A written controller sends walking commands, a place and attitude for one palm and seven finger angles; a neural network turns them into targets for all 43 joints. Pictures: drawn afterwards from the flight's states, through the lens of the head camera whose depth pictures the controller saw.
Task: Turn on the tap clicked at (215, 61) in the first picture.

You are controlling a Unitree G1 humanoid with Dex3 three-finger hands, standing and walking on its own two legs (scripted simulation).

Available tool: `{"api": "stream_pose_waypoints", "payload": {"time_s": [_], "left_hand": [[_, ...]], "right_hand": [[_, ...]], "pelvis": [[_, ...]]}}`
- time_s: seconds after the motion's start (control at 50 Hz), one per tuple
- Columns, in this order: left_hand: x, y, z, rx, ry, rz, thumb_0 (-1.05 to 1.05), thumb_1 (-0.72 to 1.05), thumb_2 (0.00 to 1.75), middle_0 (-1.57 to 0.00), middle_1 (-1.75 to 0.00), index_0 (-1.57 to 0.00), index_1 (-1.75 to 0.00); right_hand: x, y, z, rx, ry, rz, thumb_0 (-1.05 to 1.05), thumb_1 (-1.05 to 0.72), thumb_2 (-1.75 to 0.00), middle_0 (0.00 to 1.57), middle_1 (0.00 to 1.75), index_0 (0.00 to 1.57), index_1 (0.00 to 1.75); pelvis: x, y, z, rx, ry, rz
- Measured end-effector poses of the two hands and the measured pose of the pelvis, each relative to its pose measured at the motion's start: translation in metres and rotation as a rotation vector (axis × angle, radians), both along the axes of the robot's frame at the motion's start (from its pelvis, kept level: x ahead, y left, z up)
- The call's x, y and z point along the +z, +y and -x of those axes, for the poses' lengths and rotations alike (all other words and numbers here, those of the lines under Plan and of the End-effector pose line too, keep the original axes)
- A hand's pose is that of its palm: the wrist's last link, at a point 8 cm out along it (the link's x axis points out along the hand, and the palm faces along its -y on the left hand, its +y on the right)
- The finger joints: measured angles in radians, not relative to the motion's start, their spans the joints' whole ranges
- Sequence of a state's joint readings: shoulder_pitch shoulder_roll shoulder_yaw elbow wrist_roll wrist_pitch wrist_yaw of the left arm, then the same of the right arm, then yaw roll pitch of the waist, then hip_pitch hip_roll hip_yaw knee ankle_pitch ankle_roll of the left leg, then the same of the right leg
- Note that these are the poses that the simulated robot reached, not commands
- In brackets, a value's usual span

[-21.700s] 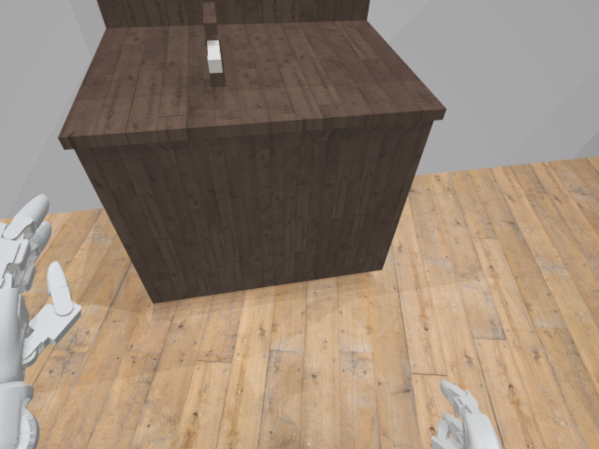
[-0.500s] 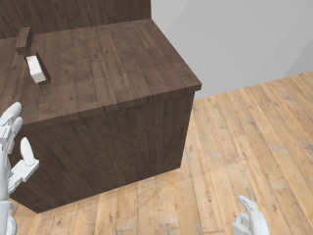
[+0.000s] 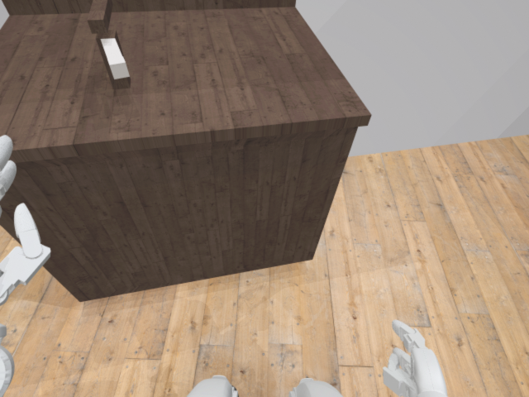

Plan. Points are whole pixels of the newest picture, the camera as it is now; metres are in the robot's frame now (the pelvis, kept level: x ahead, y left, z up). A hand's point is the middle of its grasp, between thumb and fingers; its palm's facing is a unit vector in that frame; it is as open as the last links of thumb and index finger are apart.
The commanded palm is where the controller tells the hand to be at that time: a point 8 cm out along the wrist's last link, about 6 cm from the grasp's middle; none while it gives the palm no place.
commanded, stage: step back with the hand held close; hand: left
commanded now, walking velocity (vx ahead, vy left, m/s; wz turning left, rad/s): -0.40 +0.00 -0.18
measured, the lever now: (118, 67) +0.62 +0.33 +0.15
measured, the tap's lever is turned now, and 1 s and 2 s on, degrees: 13 13 13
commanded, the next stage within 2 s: stop stepping back and stand still in 0.08 s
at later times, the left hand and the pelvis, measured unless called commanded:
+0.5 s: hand (45, 343) +0.14 +0.21 +0.17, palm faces +0.31 -0.88 -0.37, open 7.4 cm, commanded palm +0.08 +0.25 +0.20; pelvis -0.10 -0.01 +0.02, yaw -5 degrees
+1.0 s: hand out of the picture +0.09 +0.22 +0.17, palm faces +0.42 -0.84 -0.35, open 7.4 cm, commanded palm +0.03 +0.25 +0.20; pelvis -0.14 -0.02 +0.00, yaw -4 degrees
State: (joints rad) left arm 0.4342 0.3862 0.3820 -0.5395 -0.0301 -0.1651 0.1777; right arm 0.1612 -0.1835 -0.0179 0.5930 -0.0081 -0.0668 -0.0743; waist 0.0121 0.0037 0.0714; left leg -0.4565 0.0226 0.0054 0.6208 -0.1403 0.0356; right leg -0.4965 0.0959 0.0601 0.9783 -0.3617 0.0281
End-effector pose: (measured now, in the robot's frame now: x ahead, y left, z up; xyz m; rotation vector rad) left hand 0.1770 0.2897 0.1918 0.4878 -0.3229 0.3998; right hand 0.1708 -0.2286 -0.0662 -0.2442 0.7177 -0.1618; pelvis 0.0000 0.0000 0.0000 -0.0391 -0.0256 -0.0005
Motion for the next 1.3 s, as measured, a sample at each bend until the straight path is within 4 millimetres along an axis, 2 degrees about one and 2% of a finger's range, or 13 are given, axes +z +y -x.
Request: {"api": "stream_pose_waypoints", "payload": {"time_s": [0.06,0.14,0.2,0.28,0.34,0.46,0.6,0.74,0.84,0.98,1.06,1.18,1.3], "left_hand": [[0.003,0.001,0.014,0.028,-0.008,0.041,0.01,0.89,0.89,-0.21,-0.3,-0.21,-0.3],[0.004,-0.021,0.026,-0.003,-0.014,0.107,0.01,0.9,0.89,-0.21,-0.3,-0.21,-0.3],[0.004,-0.045,0.033,-0.078,-0.016,0.086,0.01,0.9,0.89,-0.21,-0.3,-0.21,-0.3],[0.009,-0.063,0.042,-0.163,0.05,0.045,0.01,0.89,0.89,-0.21,-0.3,-0.21,-0.3],[0.009,-0.061,0.051,-0.176,0.097,0.014,0.01,0.89,0.89,-0.21,-0.3,-0.22,-0.3],[-0.004,-0.039,0.067,-0.122,0.115,0.057,0.01,0.89,0.89,-0.22,-0.3,-0.22,-0.3],[-0.007,-0.03,0.102,-0.078,0.102,0.082,0.01,0.89,0.89,-0.21,-0.3,-0.21,-0.3],[0.005,-0.038,0.132,-0.038,0.063,0.067,0.01,0.89,0.89,-0.21,-0.3,-0.21,-0.3],[0.001,-0.041,0.143,-0.039,0.028,0.104,0.01,0.89,0.89,-0.21,-0.3,-0.21,-0.3],[-0.006,-0.031,0.133,-0.011,0.039,0.077,0.01,0.89,0.89,-0.21,-0.3,-0.21,-0.3],[-0.002,-0.043,0.128,-0.012,0.063,0.05,0.01,0.89,0.89,-0.21,-0.3,-0.21,-0.3],[0.002,-0.06,0.119,-0.057,0.086,0.068,0.01,0.89,0.89,-0.21,-0.3,-0.21,-0.3],[-0.007,-0.05,0.1,-0.055,0.129,0.063,0.01,0.89,0.89,-0.21,-0.3,-0.22,-0.3]], "right_hand": [[0.003,0.009,0.014,0.018,-0.005,-0.033,0.01,-0.91,-0.9,0.2,0.29,0.2,0.3],[0.004,0.013,0.033,0.046,-0.015,-0.077,0.01,-0.91,-0.9,0.2,0.3,0.2,0.3],[-0.003,0.007,0.048,0.044,-0.027,-0.106,0.01,-0.91,-0.9,0.2,0.3,0.2,0.31],[0.001,-0.01,0.083,-0.031,0.019,-0.11,0.01,-0.91,-0.9,0.2,0.3,0.2,0.31],[0.008,-0.027,0.109,-0.095,0.015,-0.083,0.01,-0.91,-0.9,0.2,0.3,0.2,0.31],[0.009,-0.06,0.156,-0.187,0.039,0.012,0.01,-0.91,-0.9,0.2,0.29,0.2,0.3],[0.015,-0.057,0.188,-0.175,0.033,0.051,0.01,-0.91,-0.9,0.2,0.29,0.2,0.3],[0.003,-0.035,0.193,-0.092,0.027,-0.026,0.01,-0.91,-0.9,0.2,0.29,0.2,0.3],[-0.005,-0.027,0.193,-0.064,0.037,-0.048,0.01,-0.91,-0.9,0.2,0.3,0.2,0.3],[-0.011,-0.024,0.187,-0.076,0.005,-0.052,0.01,-0.91,-0.9,0.2,0.3,0.2,0.3],[-0.012,-0.024,0.183,-0.057,-0.003,-0.086,0.01,-0.91,-0.9,0.2,0.3,0.2,0.3],[-0.011,-0.037,0.177,-0.058,0.056,-0.085,0.01,-0.91,-0.9,0.2,0.3,0.2,0.3],[-0.004,-0.052,0.159,-0.098,0.049,-0.041,0.01,-0.91,-0.9,0.2,0.3,0.2,0.3]], "pelvis": [[0.005,-0.003,0.013,-0.028,0.014,0.003],[0.009,-0.011,0.034,-0.058,0.043,-0.001],[0.003,-0.021,0.056,-0.091,0.064,-0.027],[0.014,-0.024,0.074,-0.11,0.056,-0.039],[0.018,-0.024,0.079,-0.122,0.055,-0.059],[0.014,-0.015,0.094,-0.092,0.031,-0.029],[0.018,-0.011,0.118,-0.085,0.015,-0.03],[0.018,-0.021,0.142,-0.056,0.007,-0.031],[0.012,-0.02,0.145,-0.052,-0.013,-0.033],[0.004,-0.019,0.145,-0.062,-0.023,-0.051],[0.006,-0.028,0.142,-0.053,-0.013,-0.048],[0.015,-0.033,0.129,-0.062,0.011,-0.045],[0.016,-0.03,0.117,-0.067,0.015,-0.036]]}}
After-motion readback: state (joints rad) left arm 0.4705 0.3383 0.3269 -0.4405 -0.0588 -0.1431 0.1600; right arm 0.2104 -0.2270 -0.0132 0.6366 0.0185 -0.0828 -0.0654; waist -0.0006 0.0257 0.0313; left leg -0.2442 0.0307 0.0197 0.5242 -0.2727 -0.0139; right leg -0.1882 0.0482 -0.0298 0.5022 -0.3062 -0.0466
